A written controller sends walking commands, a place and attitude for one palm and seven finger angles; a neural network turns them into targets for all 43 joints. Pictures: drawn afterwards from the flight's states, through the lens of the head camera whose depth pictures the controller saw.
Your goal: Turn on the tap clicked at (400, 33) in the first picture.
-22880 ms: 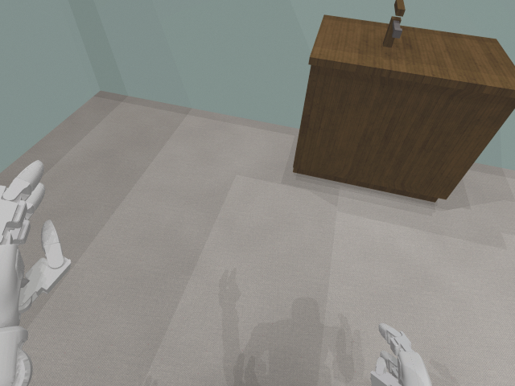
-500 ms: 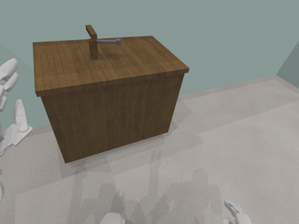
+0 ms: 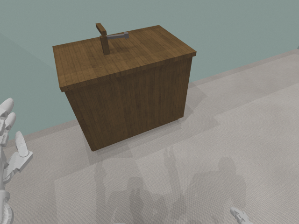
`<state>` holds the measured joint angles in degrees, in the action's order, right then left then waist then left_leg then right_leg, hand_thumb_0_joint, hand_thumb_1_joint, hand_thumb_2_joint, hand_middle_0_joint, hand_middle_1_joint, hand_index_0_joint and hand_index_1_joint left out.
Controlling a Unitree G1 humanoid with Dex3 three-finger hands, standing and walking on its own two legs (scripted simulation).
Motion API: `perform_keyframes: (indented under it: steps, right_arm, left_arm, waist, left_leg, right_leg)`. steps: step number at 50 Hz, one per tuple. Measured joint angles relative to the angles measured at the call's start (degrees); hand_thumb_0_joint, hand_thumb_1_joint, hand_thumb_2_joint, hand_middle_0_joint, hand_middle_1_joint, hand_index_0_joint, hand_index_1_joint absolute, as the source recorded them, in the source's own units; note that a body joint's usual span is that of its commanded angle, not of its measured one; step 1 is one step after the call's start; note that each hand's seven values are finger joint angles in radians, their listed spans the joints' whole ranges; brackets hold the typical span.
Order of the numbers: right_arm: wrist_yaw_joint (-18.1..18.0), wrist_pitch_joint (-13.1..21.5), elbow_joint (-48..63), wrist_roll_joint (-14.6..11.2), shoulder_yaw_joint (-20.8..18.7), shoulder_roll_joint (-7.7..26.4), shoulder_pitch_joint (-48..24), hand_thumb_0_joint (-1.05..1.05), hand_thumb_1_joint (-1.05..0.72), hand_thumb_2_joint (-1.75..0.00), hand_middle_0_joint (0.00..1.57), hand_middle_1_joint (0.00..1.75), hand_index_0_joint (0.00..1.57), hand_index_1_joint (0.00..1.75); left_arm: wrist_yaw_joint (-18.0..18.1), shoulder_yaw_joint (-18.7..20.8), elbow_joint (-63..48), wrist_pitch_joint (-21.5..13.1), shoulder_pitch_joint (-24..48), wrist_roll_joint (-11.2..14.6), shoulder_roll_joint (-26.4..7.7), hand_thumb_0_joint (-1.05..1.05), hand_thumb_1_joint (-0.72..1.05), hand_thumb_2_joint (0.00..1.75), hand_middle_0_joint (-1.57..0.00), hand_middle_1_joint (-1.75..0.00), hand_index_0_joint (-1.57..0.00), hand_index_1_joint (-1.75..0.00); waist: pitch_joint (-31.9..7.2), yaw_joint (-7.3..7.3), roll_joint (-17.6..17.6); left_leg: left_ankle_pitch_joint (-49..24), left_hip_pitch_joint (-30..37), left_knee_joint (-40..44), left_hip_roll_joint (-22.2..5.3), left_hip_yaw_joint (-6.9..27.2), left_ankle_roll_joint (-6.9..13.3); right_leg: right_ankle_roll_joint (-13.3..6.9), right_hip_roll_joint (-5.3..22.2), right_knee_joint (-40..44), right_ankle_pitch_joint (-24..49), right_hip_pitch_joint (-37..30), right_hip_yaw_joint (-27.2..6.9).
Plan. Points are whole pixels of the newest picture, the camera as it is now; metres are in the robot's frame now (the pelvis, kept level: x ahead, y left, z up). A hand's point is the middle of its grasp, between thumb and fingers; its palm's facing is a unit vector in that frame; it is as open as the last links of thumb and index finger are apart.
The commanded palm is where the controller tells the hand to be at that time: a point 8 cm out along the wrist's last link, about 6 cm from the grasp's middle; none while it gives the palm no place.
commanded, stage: stop stepping back and stand still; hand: left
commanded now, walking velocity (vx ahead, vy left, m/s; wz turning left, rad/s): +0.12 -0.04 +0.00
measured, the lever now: (126, 35) +1.12 +0.21 +0.04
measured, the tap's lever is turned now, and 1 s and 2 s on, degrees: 79 79 79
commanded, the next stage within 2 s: stand and check the lever's angle in 1.60 s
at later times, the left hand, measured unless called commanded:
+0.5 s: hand (54, 141) +0.25 +0.22 +0.16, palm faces +0.44 -0.80 -0.42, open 7.4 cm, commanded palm +0.19 +0.26 +0.18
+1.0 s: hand (46, 135) +0.27 +0.25 +0.16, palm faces +0.39 -0.83 -0.39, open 7.4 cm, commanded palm +0.22 +0.29 +0.18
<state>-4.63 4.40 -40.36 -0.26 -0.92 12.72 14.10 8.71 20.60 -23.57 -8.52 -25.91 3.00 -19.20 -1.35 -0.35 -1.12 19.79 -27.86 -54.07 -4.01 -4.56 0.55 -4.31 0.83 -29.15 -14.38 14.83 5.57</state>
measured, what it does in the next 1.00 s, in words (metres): steps on the spot: left foot, then left foot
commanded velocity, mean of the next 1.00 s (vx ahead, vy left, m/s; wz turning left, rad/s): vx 0.00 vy -0.01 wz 0.00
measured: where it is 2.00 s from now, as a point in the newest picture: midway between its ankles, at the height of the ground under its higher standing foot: outside the picture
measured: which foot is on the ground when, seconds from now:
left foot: up 0.00-0.06, down 0.08-0.28, up 0.30-0.52, down 0.54-1.00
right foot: down 0.00-1.00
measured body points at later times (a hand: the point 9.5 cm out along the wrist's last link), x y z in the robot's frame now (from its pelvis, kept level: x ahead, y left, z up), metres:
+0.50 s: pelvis +0.04 -0.02 +0.00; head +0.06 -0.05 +0.45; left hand +0.22 +0.26 +0.19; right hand +0.21 -0.24 -0.11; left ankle +0.05 +0.12 -0.72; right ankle +0.05 -0.09 -0.74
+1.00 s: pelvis +0.06 +0.01 +0.00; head +0.07 +0.00 +0.45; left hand +0.24 +0.29 +0.18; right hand +0.25 -0.22 -0.08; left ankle +0.06 +0.12 -0.74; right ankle +0.05 -0.09 -0.74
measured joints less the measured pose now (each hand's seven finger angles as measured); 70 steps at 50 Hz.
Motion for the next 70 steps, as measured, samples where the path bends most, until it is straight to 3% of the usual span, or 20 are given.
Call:
perform_keyframes:
  steps: [3, 4, 6, 9, 13, 16, 18, 20, 24, 27, 28, 30, 32, 41, 55, 70]
  right_arm:
    - [-1.0, 1.6, 1.5, 0.5, -0.3, 1.1, -0.8, 0.02, -0.9, -0.9, 0.2, 0.3, 0.2, 0.3]
    - [-1.3, 2.1, 2.6, 0.8, -0.5, 1.9, -1.1, 0.02, -0.9, -0.9, 0.2, 0.3, 0.2, 0.3]
    - [-1.5, 2.5, 3.6, 0.9, -0.9, 1.7, -3.0, 0.02, -0.9, -0.9, 0.2, 0.3, 0.2, 0.3]
    - [-0.8, 2.3, 4.5, 0.6, -0.7, -0.5, -4.4, 0.01, -0.91, -0.9, 0.2, 0.3, 0.2, 0.3]
    - [0.7, 2.5, 6.2, 0.0, 0.5, -2.0, -3.5, 0.01, -0.91, -0.9, 0.2, 0.3, 0.2, 0.3]
    - [1.4, 1.6, 5.2, -0.2, 0.6, -2.0, -3.5, 0.01, -0.9, -0.9, 0.2, 0.3, 0.2, 0.3]
    - [1.8, 0.9, 3.4, -0.7, 0.5, -1.7, -3.5, 0.01, -0.9, -0.9, 0.2, 0.3, 0.2, 0.3]
    - [1.8, 0.5, 2.4, -0.7, 0.7, -1.4, -3.5, 0.01, -0.9, -0.9, 0.2, 0.3, 0.2, 0.3]
    - [0.9, 0.2, 2.6, -0.2, 1.0, -0.8, -3.3, 0.02, -0.9, -0.9, 0.2, 0.3, 0.2, 0.3]
    - [0.5, 0.4, 3.4, -0.1, 0.5, 0.3, -3.2, 0.02, -0.9, -0.9, 0.2, 0.3, 0.2, 0.3]
    - [0.3, 0.4, 3.3, -0.1, 0.1, 0.5, -3.5, 0.02, -0.9, -0.9, 0.2, 0.3, 0.2, 0.3]
    - [0.3, -0.1, 3.2, -0.5, -0.4, 0.4, -4.0, 0.02, -0.9, -0.9, 0.2, 0.3, 0.2, 0.3]
    - [0.4, -0.2, 3.9, -0.6, -0.5, 0.6, -4.4, 0.02, -0.91, -0.9, 0.2, 0.3, 0.2, 0.3]
    - [0.7, -0.7, 6.8, -1.0, -0.6, 0.4, -6.0, 0.01, -0.91, -0.9, 0.2, 0.3, 0.2, 0.3]
    - [0.2, -1.2, 5.8, -0.1, 1.4, -1.1, -4.1, 0.01, -0.9, -0.9, 0.2, 0.3, 0.2, 0.3]
    - [0.1, -0.4, 5.5, 0.4, 1.6, -1.2, -3.5, 0.01, -0.9, -0.9, 0.2, 0.3, 0.2, 0.3]
  left_arm:
    - [0.6, -2.3, -0.5, 0.8, 1.3, -0.1, 0.9, 0.02, 0.89, 0.89, -0.2, -0.3, -0.21, -0.3]
    - [0.8, -2.8, -1.6, 0.8, 1.5, -0.1, 1.1, 0.02, 0.89, 0.89, -0.2, -0.3, -0.21, -0.3]
    - [1.1, -3.1, -2.7, 0.4, 3.0, -0.4, 0.5, 0.02, 0.89, 0.89, -0.2, -0.3, -0.21, -0.3]
    - [1.0, -1.8, -3.1, 0.0, 4.3, -0.8, -1.6, 0.02, 0.89, 0.89, -0.2, -0.3, -0.21, -0.3]
    - [1.1, 0.7, -5.5, -0.1, 0.9, -0.6, -3.6, 0.02, 0.89, 0.89, -0.21, -0.3, -0.21, -0.3]
    - [0.6, 0.6, -6.2, -0.3, -0.7, -0.5, -3.2, 0.02, 0.89, 0.89, -0.2, -0.3, -0.21, -0.3]
    - [0.2, -0.6, -5.6, -0.2, -0.8, -0.1, -1.7, 0.02, 0.89, 0.89, -0.2, -0.3, -0.21, -0.3]
    - [0.0, -1.3, -4.4, -0.4, -1.2, 0.1, -0.4, 0.02, 0.89, 0.89, -0.21, -0.3, -0.21, -0.31]
    - [0.1, -1.9, -2.0, -0.4, -0.9, 0.3, 0.3, 0.02, 0.89, 0.89, -0.21, -0.3, -0.21, -0.31]
    - [0.3, -2.5, -2.4, 0.0, -0.3, 0.6, 0.4, 0.02, 0.89, 0.89, -0.21, -0.3, -0.21, -0.31]
    - [0.4, -2.6, -2.7, 0.0, 0.1, 0.7, 0.3, 0.02, 0.89, 0.89, -0.21, -0.3, -0.21, -0.31]
    - [0.4, -2.8, -3.2, 0.2, 0.6, 0.6, 0.1, 0.02, 0.89, 0.89, -0.21, -0.3, -0.21, -0.31]
    - [0.2, -2.6, -4.0, 0.2, 0.0, 0.4, -0.1, 0.02, 0.89, 0.89, -0.21, -0.3, -0.21, -0.3]
    - [-0.3, -1.5, -4.8, 0.5, -2.3, 0.7, -2.1, 0.02, 0.89, 0.89, -0.21, -0.3, -0.21, -0.31]
    - [0.1, -2.9, -2.8, 1.7, -0.8, 0.5, -0.4, 0.02, 0.89, 0.89, -0.21, -0.3, -0.21, -0.3]
    - [0.3, -3.0, -2.9, 1.1, -0.7, -0.2, -0.6, 0.02, 0.89, 0.89, -0.2, -0.3, -0.21, -0.3]
  waist:
    - [0.0, -0.11, 1.1]
    - [-0.2, -0.08, 0.4]
    - [1.1, 0.69, 0.9]
    - [2.6, 1.17, 2.6]
    - [2.5, 1.43, 0.7]
    - [3.4, 0.71, -2.1]
    - [3.7, -0.31, -2.3]
    - [3.9, -0.94, -1.8]
    - [4.4, -0.53, -1.1]
    - [4.4, -0.2, -2.3]
    - [4.5, -0.1, -2.4]
    - [4.5, -0.3, -1.7]
    - [4.3, -0.2, -1.5]
    - [4.0, 0.47, -1.3]
    - [2.5, -0.99, -0.8]
    - [2.9, -0.28, 0.1]
  left_leg:
    - [2.0, 8.8, 14.6, 0.5, -1.5, 1.2]
    - [4.3, 11.8, 19.5, 0.4, -0.2, 2.2]
    - [-2.7, 11.6, 20.7, 0.5, 0.8, 1.0]
    - [-4.9, 12.5, 21.2, 1.1, 0.9, -1.4]
    - [-4.0, 12.5, 21.1, 0.2, 2.0, -2.8]
    - [1.9, 9.0, 11.6, -0.4, 3.9, -1.2]
    - [3.9, 6.4, 3.9, 1.2, 4.4, -0.9]
    - [4.0, 5.6, 2.2, 2.2, 3.5, -0.8]
    - [-0.3, 8.8, 12.9, 2.6, 2.0, -0.1]
    - [-6.9, 13.2, 23.3, 1.7, 3.3, 0.7]
    - [-6.0, 13.9, 24.0, 1.3, 3.8, -0.6]
    - [-4.7, 14.3, 23.8, 1.3, 3.6, -2.1]
    - [-4.2, 14.4, 23.9, 1.1, 3.3, -2.4]
    - [-4.0, 14.9, 24.8, 1.4, 2.0, -1.4]
    - [-5.9, 15.2, 27.0, 2.5, 1.4, 0.3]
    - [-7.9, 14.4, 28.6, 4.0, 0.9, 2.0]
  right_leg:
    - [0.4, 0.7, -2.0, -0.7, 0.5, 0.1]
    - [0.7, 0.1, -4.5, -2.5, 1.7, 0.4]
    - [2.0, -0.3, -12.3, -8.8, 4.7, -0.8]
    - [3.4, -0.5, -20.5, -10.7, 7.5, -2.9]
    - [4.3, -0.6, -8.0, -7.3, 3.2, -1.8]
    - [0.7, -2.2, -6.3, -2.0, 2.4, -0.3]
    - [-0.3, -2.2, -4.6, -1.9, 1.2, -0.3]
    - [-0.4, -1.8, -2.3, -1.2, 0.0, -0.9]
    - [-0.1, -1.3, -0.2, -0.8, -1.7, -1.1]
    - [0.2, -2.8, -1.1, -2.1, -2.3, -0.2]
    - [0.2, -3.1, -1.6, -2.7, -2.3, 0.0]
    - [0.5, -3.1, -1.0, -2.8, -3.1, -0.3]
    - [0.6, -3.4, 0.2, -2.4, -3.5, -0.7]
    - [1.6, -3.2, 1.8, -1.8, -4.0, -2.0]
    - [3.3, -2.1, 5.5, 1.3, -4.9, -2.6]
    - [4.9, -0.6, 7.5, 3.6, -4.2, -3.0]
